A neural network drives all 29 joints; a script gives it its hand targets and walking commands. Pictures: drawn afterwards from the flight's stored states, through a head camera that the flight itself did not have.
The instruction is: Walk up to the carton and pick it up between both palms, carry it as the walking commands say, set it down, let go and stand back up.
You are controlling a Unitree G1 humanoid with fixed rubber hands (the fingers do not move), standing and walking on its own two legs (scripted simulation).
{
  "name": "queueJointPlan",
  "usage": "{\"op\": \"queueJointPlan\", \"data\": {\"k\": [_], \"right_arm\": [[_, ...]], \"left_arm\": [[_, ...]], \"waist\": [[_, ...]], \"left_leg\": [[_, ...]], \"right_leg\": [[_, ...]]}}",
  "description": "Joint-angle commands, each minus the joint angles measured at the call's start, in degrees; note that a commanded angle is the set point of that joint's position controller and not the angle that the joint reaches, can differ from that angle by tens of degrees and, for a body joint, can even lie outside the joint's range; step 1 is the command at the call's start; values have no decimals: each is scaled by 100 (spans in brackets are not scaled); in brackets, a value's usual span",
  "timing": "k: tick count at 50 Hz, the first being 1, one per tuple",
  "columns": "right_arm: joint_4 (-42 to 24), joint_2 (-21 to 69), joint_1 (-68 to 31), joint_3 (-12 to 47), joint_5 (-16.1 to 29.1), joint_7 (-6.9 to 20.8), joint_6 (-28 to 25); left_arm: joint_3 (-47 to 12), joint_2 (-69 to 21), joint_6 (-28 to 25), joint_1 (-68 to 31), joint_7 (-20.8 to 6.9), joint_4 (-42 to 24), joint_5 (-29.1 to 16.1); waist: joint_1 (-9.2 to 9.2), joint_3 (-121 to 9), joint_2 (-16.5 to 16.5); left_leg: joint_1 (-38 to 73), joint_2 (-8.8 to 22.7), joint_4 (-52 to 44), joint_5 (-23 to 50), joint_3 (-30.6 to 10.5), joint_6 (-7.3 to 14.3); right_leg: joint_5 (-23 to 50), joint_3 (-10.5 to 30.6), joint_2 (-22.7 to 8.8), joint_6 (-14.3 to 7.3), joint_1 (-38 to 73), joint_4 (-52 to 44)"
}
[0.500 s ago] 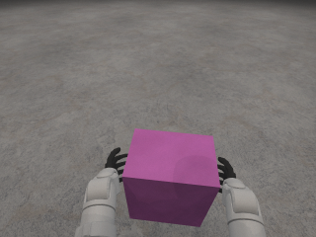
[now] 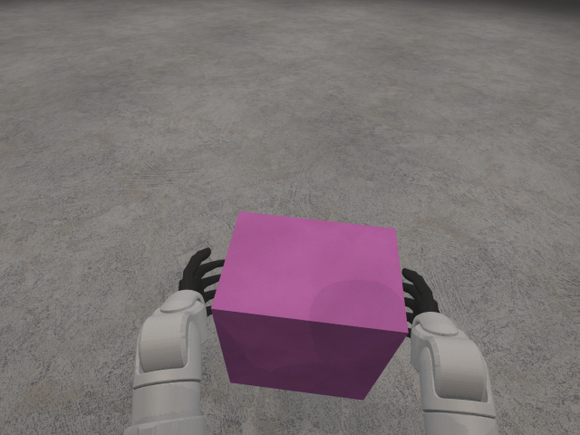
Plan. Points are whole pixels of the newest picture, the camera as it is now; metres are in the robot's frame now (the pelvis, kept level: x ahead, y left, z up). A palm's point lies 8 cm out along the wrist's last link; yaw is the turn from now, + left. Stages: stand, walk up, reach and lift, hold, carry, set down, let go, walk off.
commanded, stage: carry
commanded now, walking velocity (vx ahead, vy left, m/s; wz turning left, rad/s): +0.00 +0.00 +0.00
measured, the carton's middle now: (305, 312) +0.32 +0.02 +0.02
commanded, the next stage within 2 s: none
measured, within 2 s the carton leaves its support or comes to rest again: neither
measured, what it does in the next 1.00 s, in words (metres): walks ahead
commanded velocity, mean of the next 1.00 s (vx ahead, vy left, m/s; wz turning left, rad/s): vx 0.00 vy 0.00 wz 0.00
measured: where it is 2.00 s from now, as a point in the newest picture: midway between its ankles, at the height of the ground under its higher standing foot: outside the picture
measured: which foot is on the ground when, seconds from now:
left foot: down 0.00-0.96, up 0.98-1.00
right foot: down 0.00-1.00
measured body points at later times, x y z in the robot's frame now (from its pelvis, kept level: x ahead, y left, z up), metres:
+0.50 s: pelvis +0.12 -0.01 +0.00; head +0.11 -0.02 +0.45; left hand +0.38 +0.16 +0.08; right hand +0.37 -0.16 +0.07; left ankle +0.06 +0.12 -0.73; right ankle +0.03 -0.14 -0.73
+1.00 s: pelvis +0.16 -0.02 -0.01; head +0.15 -0.03 +0.44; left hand +0.41 +0.15 +0.07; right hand +0.41 -0.17 +0.06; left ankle +0.08 +0.11 -0.72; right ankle +0.04 -0.14 -0.73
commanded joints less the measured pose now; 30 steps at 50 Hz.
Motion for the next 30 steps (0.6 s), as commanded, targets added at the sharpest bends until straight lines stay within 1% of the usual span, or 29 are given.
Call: {"op": "queueJointPlan", "data": {"k": [1, 2, 3, 4, 5, 6, 7, 8, 9, 10, 11, 12, 13, 14, 15, 16, 17, 18, 19, 20, 22, 23, 24, 25, 26, 27, 28, 29, 30], "right_arm": [[-2209, 4968, -3028, 3771, 2456, 693, 256], [-2260, 4844, -2775, 3744, 2443, 600, 418], [-1901, 4680, -2143, 3518, 2276, 494, 586], [-2319, 4688, -2393, 3581, 2392, 421, 643], [-2365, 4747, -2200, 3572, 2411, 349, 750], [-2630, 4913, -2372, 3766, 2616, 303, 825], [-2764, 4802, -2562, 3815, 2655, 259, 942], [-2945, 4760, -2698, 3887, 2777, 227, 1029], [-3182, 4827, -2761, 3946, 2862, 171, 1093], [-3273, 4794, -2612, 3874, 2857, 161, 1161], [-3265, 4829, -2386, 3807, 2863, 146, 1201], [-3579, 4872, -2481, 3825, 2908, 158, 1188], [-3488, 4761, -2346, 3746, 2849, 145, 1231], [-3276, 4862, -2053, 3705, 2838, 136, 1254], [-3438, 4789, -2127, 3714, 2838, 145, 1246], [-3410, 4832, -2012, 3649, 2810, 136, 1234], [-3461, 4813, -1906, 3681, 2765, 94, 1244], [-3360, 4714, -1811, 3601, 2726, 48, 1286], [-3358, 4666, -1643, 3530, 2629, -3, 1276], [-3555, 4644, -1684, 3632, 2647, -3, 1277], [-3656, 4787, -1657, 3737, 2727, 12, 1238], [-3745, 4755, -1630, 3711, 2702, -12, 1196], [-3733, 4905, -1633, 3839, 2785, 13, 1169], [-3766, 4773, -1790, 3793, 2791, 36, 1193], [-3778, 4790, -1906, 3848, 2838, 34, 1222], [-3648, 4687, -1606, 3826, 2786, 46, 1262], [-3824, 4621, -1818, 3836, 2801, 88, 1231], [-3811, 4664, -1754, 3852, 2782, 97, 1204], [-3554, 4658, -1661, 3742, 2715, 133, 1194]], "left_arm": [[-4871, -5370, 694, -2346, -669, -1472, -2404], [-4796, -5188, 830, -1998, -585, -1569, -2430], [-4791, -4994, 967, -1817, -499, -1616, -2461], [-4822, -5023, 1060, -1757, -441, -1785, -2491], [-4827, -4952, 1120, -1779, -369, -2072, -2555], [-4691, -4884, 1152, -1577, -300, -2180, -2509], [-4508, -4741, 1230, -1396, -211, -2106, -2333], [-4462, -4823, 1266, -1296, -185, -2202, -2318], [-4548, -4928, 1344, -1317, -150, -2346, -2389], [-4554, -4916, 1416, -1235, -136, -2422, -2423], [-4519, -4864, 1433, -1082, -88, -2546, -2386], [-4646, -4998, 1406, -1238, -92, -2924, -2515], [-4514, -4885, 1447, -1085, -59, -2867, -2424], [-4632, -4909, 1448, -1261, -40, -3160, -2506], [-4712, -4942, 1454, -1280, -19, -3221, -2523], [-4872, -5053, 1460, -1506, -45, -3398, -2685], [-4774, -4959, 1460, -1417, -48, -3461, -2735], [-4645, -4824, 1531, -1175, -14, -3294, -2656], [-4682, -4797, 1540, -1115, -32, -3298, -2715], [-4619, -4802, 1555, -976, -67, -3224, -2708], [-4594, -4850, 1501, -788, -68, -3280, -2675], [-4613, -4878, 1451, -763, -66, -3357, -2706], [-4706, -4888, 1393, -921, -62, -3547, -2716], [-4656, -4812, 1422, -858, -73, -3404, -2640], [-4544, -4807, 1456, -687, -60, -3229, -2557], [-4508, -4733, 1469, -415, -49, -3139, -2497], [-4556, -4805, 1467, -463, -68, -3111, -2490], [-4652, -4870, 1428, -618, -101, -3299, -2579], [-4823, -4814, 1411, -995, -109, -3479, -2630]], "waist": [[-208, -1325, 1255], [-111, -1464, 952], [-101, -1772, 1030], [-50, -2015, 653], [-26, -2091, 31], [-14, -1966, -1155], [-18, -1781, -1526], [-50, -1581, -1417], [-118, -1584, -1048], [-169, -1718, -696], [-167, -1955, -345], [-171, -2215, -30], [-169, -2253, 443], [-185, -2175, 1089], [-175, -2113, 1354], [-170, -1911, 1367], [-150, -2011, 910], [-164, -1947, 751], [-192, -2091, 396], [-178, -2204, -152], [-153, -2350, -652], [-152, -2381, -972], [-173, -2324, -962], [-164, -2219, -804], [-157, -2062, -782], [-189, -2192, -372], [-193, -2075, 249], [-190, -1999, 940], [-156, -1818, 1344]], "left_leg": [[1355, 1039, -1214, 1388, -688, 1023], [948, 933, -844, 1833, -382, 896], [714, 793, -448, 2164, 63, 656], [228, 582, 49, 2066, 362, 471], [-650, 359, 728, 1772, 570, 339], [-2004, 30, 1292, 30, 869, 128], [-2495, 31, 1200, -1089, 1123, 132], [-2223, 200, 818, -1228, 997, 49], [-1725, 184, -132, -703, 1035, 64], [-1033, 209, -749, 270, 994, 72], [-367, 293, -822, 1512, 773, 140], [399, 677, -486, 3342, 253, 252], [995, 1071, -254, 4822, -229, 421], [1543, 1347, 20, 6341, -406, 547], [1760, 1432, 90, 6947, -368, 582], [1464, 1374, 67, 6633, -258, 499], [1351, 1170, 248, 6504, -34, 482], [1092, 968, 499, 6206, 235, 294], [735, 855, 594, 5561, 255, 230], [224, 680, 786, 4789, 493, 149], [-673, 342, 698, 3107, 751, 36], [-1099, 163, 388, 2070, 940, 9], [-1115, 109, -26, 1848, 952, 14], [-793, 152, -230, 1897, 932, 32], [-417, 175, -413, 2730, 899, 70], [310, 348, -405, 4128, 711, 167], [1034, 704, -95, 5885, 382, 257], [1717, 1008, 279, 7277, 46, 464], [1795, 1251, 252, 7657, -135, 511]], "right_leg": [[-212, -575, 183, -20, -517, -1136], [245, -604, 190, -34, 274, -1767], [593, -495, -33, -24, 1033, -1820], [912, -169, -306, -96, 1822, -1845], [2419, 459, -804, -250, 2740, -1723], [4167, 1281, -1527, -458, 3540, -1537], [5539, 1623, -2117, -807, 3651, -1496], [6165, 1541, -2051, -890, 3121, -1412], [6267, 950, -1812, -689, 2885, -1124], [5686, 343, -1395, -391, 2478, -904], [4708, 53, -1012, -137, 2034, -576], [3497, -99, -710, 76, 1299, -293], [2098, -179, -435, 180, 465, -121], [754, -353, -204, 173, -35, -210], [-53, -427, -117, 127, -295, -538], [163, -425, -131, 74, -151, -872], [752, -399, -129, 34, 262, -1362], [1982, -374, -207, 32, 582, -1202], [3258, -207, -389, 10, 1066, -1104], [4778, -60, -648, -80, 1584, -743], [6988, 300, -980, -285, 2511, -309], [7723, 376, -1027, -377, 3034, -266], [7775, 328, -1070, -373, 3113, -192], [7401, 234, -1030, -296, 2786, -203], [6892, 0, -804, -207, 2416, -46], [5684, -202, -557, -88, 1901, 130], [3472, -371, -219, 2, 938, 92], [1797, -465, -32, 47, -5, -269], [349, -412, 47, 74, -163, -867]]}}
